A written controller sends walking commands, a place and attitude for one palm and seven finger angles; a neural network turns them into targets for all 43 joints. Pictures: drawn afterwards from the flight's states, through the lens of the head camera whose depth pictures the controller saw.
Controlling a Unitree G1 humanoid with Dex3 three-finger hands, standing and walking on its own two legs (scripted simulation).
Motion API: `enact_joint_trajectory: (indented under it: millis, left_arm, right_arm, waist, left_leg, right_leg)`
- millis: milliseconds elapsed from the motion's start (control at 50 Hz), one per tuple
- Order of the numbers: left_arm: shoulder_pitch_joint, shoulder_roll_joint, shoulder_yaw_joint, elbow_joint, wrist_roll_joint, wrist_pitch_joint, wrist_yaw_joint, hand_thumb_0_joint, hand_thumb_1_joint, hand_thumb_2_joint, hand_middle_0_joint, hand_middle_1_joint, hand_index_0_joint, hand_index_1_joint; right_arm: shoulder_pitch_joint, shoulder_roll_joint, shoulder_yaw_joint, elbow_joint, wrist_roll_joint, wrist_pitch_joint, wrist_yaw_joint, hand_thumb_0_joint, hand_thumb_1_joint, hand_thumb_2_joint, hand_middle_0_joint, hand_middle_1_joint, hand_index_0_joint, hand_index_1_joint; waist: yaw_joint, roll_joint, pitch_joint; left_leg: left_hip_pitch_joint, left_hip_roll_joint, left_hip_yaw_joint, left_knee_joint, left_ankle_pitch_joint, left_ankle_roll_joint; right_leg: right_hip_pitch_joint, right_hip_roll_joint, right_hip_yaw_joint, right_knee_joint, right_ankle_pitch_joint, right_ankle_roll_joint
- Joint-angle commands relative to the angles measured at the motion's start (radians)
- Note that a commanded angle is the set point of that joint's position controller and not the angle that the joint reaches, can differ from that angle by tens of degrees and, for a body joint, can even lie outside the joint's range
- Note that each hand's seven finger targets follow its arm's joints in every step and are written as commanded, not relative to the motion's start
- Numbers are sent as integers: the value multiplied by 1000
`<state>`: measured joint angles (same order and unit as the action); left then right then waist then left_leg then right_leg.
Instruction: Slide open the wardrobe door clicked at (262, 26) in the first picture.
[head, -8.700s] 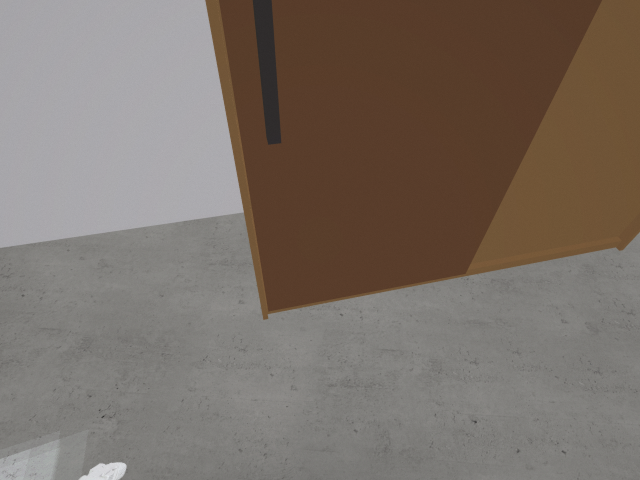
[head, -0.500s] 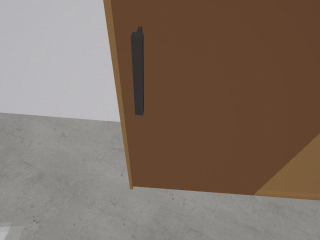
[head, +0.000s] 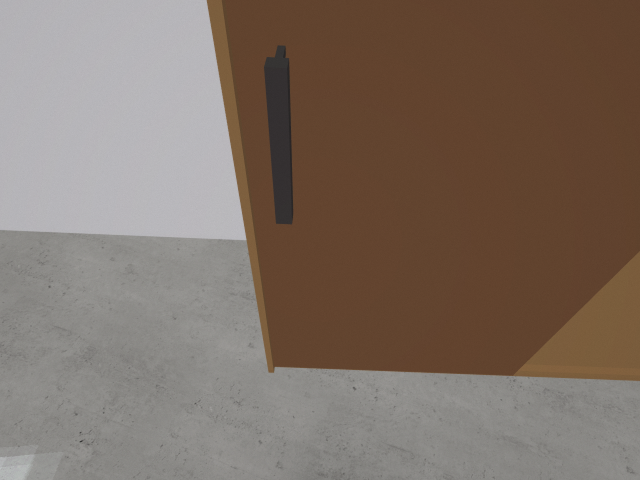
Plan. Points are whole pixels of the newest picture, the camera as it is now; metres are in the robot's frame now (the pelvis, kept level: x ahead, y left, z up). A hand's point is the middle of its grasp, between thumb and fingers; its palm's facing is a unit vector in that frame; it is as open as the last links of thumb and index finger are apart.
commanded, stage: come to a stop and stand still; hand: left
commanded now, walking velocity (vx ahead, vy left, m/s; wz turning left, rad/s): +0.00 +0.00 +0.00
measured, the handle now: (283, 144) +0.53 +0.10 +0.14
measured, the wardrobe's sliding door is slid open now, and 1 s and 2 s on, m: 0.00 0.00 0.00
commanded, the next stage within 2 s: look again from close up in 0.32 s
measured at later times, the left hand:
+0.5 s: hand out of the picture -0.02 +0.18 -0.18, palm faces +0.03 -0.98 -0.20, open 7.4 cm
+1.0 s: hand out of the picture -0.06 +0.15 -0.18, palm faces +0.04 -0.99 -0.14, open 7.4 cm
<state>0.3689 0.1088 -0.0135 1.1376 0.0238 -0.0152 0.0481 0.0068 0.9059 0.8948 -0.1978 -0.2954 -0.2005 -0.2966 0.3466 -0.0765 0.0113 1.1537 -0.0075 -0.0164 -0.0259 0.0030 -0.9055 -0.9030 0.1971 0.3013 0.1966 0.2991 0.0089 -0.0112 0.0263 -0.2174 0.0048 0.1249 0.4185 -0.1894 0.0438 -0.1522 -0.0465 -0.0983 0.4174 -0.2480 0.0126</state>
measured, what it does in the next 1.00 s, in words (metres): stands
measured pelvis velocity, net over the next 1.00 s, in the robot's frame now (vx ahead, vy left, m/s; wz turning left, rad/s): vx -0.03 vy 0.00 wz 0.01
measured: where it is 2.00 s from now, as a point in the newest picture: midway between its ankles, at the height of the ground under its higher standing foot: outside the picture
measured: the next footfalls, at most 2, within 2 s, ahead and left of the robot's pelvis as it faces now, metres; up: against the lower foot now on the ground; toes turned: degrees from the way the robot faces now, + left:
none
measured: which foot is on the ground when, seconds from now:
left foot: down 0.00-1.00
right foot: down 0.00-1.00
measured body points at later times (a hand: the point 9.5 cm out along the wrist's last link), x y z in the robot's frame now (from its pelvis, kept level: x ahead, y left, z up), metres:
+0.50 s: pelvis -0.02 +0.01 -0.01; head -0.04 +0.01 +0.44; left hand -0.02 +0.23 -0.16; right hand +0.01 -0.23 -0.16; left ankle +0.02 +0.09 -0.74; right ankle -0.02 -0.12 -0.74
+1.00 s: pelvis -0.03 +0.00 +0.00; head -0.04 +0.01 +0.45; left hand -0.06 +0.20 -0.17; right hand -0.04 -0.21 -0.16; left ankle +0.02 +0.09 -0.74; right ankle -0.02 -0.12 -0.74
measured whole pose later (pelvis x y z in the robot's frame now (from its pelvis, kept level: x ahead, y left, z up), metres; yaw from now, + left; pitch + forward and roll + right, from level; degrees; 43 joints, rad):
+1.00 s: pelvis -0.03 +0.00 +0.00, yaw +0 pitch -2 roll -1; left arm 0.39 0.12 -0.01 1.07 0.02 -0.01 0.04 0.01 0.90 0.89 -0.20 -0.30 -0.20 -0.30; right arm 0.33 -0.11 0.00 1.11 -0.01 0.00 -0.02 0.00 -0.91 -0.90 0.20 0.30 0.20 0.30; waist 0.00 -0.02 0.00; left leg -0.27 0.02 0.12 0.46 -0.16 0.05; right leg -0.20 -0.04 -0.11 0.46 -0.22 0.00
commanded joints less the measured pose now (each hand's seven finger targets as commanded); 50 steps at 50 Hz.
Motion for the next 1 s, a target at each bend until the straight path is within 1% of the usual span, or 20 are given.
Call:
enact_joint_trajectory:
  millis: [0,20,40,60,100,120,160,200,260,360,380,480,500,560,700,740,800,840,900,980]
  left_arm:
    - [86,113,11,-35,0,-46,18,0,900,900,-200,-300,-200,-300]
    - [75,105,11,-39,-6,-45,14,0,900,900,-200,-300,-200,-300]
    - [63,97,12,-46,-10,-37,12,0,900,900,-200,-300,-200,-300]
    - [53,89,10,-52,-11,-28,9,0,900,900,-200,-300,-200,-300]
    - [38,87,14,-70,-4,-15,6,0,900,900,-200,-300,-200,-300]
    - [36,90,16,-79,-2,-10,5,0,900,900,-200,-300,-200,-300]
    - [43,94,19,-95,0,-4,3,0,900,900,-200,-300,-200,-300]
    - [49,100,23,-108,1,-4,1,0,900,900,-200,-300,-200,-300]
    - [52,102,23,-120,0,-1,-2,0,900,900,-200,-300,-200,-300]
    - [47,120,24,-137,0,-3,-5,0,900,900,-200,-300,-200,-300]
    - [48,122,24,-137,0,-5,-5,0,900,900,-200,-300,-200,-300]
    - [47,133,21,-137,0,-6,-7,0,900,900,-200,-300,-200,-300]
    - [46,133,20,-135,-1,-6,-7,0,900,900,-200,-300,-200,-300]
    - [49,134,19,-131,-2,-3,-8,0,900,900,-200,-300,-200,-300]
    - [67,127,18,-113,-4,-8,-7,0,900,900,-200,-300,-200,-300]
    - [71,121,18,-107,-4,-7,-7,0,900,900,-200,-300,-200,-300]
    - [77,114,19,-99,-3,-7,-5,0,900,900,-200,-300,-200,-300]
    - [83,110,19,-96,-4,-6,-5,0,900,900,-200,-300,-200,-300]
    - [89,103,19,-92,-4,-8,-3,0,900,900,-200,-300,-200,-300]
    - [94,96,20,-89,-3,-7,-2,0,900,900,-200,-300,-200,-300]
  right_arm:
    - [47,-109,-11,-112,-8,-31,6,0,-900,-900,200,300,200,300]
    - [63,-120,-15,-107,-6,-34,1,0,-900,-900,200,300,200,300]
    - [59,-134,-19,-109,-3,-31,-3,0,-900,-900,200,300,200,300]
    - [44,-139,-21,-112,-2,-25,-5,0,-900,-900,200,300,200,300]
    - [22,-141,-24,-131,-7,-15,-1,0,-900,-900,200,300,200,300]
    - [19,-145,-27,-140,-9,-9,2,0,-900,-900,200,300,200,300]
    - [10,-159,-33,-156,-11,-4,5,0,-900,-900,200,300,200,300]
    - [11,-163,-35,-164,-13,-6,5,0,-900,-900,200,300,200,300]
    - [1,-180,-37,-170,-12,-8,6,0,-900,-900,200,300,200,300]
    - [-4,-193,-36,-174,-10,-11,8,0,-900,-900,200,300,200,300]
    - [-2,-191,-34,-173,-10,-13,8,0,-900,-900,200,300,200,300]
    - [-8,-192,-31,-161,-7,-11,10,0,-900,-900,200,300,200,300]
    - [-10,-195,-30,-158,-7,-11,10,0,-900,-900,200,300,200,300]
    - [-9,-193,-29,-147,-6,-6,10,0,-900,-900,200,300,200,300]
    - [1,-176,-27,-119,-4,-5,10,0,-900,-900,200,300,200,300]
    - [7,-170,-28,-111,-4,-4,10,0,-900,-900,200,300,200,300]
    - [16,-164,-27,-99,-4,-4,8,0,-900,-900,200,300,200,300]
    - [21,-159,-28,-94,-4,-5,8,0,-900,-900,200,300,200,300]
    - [28,-148,-28,-87,-3,-3,7,0,-900,-900,200,300,200,300]
    - [41,-138,-29,-79,-4,-1,7,0,-900,-900,200,300,200,300]
  waist:
    - [-28,78,-54]
    - [-26,30,-137]
    - [-25,4,-139]
    - [-21,-14,-77]
    - [-17,15,57]
    - [-17,11,94]
    - [-14,13,105]
    - [-11,34,68]
    - [-5,31,64]
    - [-9,11,55]
    - [-8,13,35]
    - [-11,-10,42]
    - [-12,-2,45]
    - [-12,7,73]
    - [-11,-1,59]
    - [-13,21,62]
    - [-9,11,67]
    - [-9,26,64]
    - [-8,3,66]
    - [-9,6,66]
  left_leg:
    - [2,100,-137,47,140,-30]
    - [26,107,-149,58,217,-16]
    - [29,119,-151,48,215,-7]
    - [-8,119,-157,28,134,-1]
    - [-99,110,-168,-22,-21,0]
    - [-137,107,-179,-51,-119,0]
    - [-159,105,-191,-82,-208,1]
    - [-147,110,-197,-93,-201,3]
    - [-142,120,-203,-118,-218,6]
    - [-105,116,-183,-109,-161,2]
    - [-90,116,-181,-103,-128,3]
    - [-69,113,-162,-95,-103,-3]
    - [-67,111,-158,-93,-99,-5]
    - [-88,111,-166,-113,-160,-9]
    - [-72,106,-151,-97,-126,-12]
    - [-73,108,-157,-106,-147,-14]
    - [-92,110,-157,-110,-151,-14]
    - [-92,113,-161,-117,-162,-14]
    - [-96,108,-154,-104,-146,-14]
    - [-91,111,-155,-105,-153,-14]
  right_leg:
    - [-29,-115,111,8,267,-69]
    - [12,-104,94,38,290,-65]
    - [5,-94,84,45,216,-61]
    - [-31,-86,81,30,118,-56]
    - [-98,-71,82,15,-3,-57]
    - [-117,-65,84,13,-56,-60]
    - [-130,-57,87,15,-91,-59]
    - [-102,-55,77,27,-50,-57]
    - [-95,-51,76,26,-33,-54]
    - [-99,-62,90,-5,-6,-52]
    - [-86,-63,89,-8,16,-52]
    - [-95,-70,101,-38,13,-50]
    - [-101,-71,106,-40,12,-49]
    - [-114,-68,109,-56,-38,-49]
    - [-110,-76,115,-78,-41,-50]
    - [-119,-73,116,-80,-56,-51]
    - [-101,-71,109,-76,-44,-50]
    - [-100,-69,106,-72,-43,-50]
    - [-100,-73,110,-79,-44,-51]
    - [-108,-70,109,-83,-57,-52]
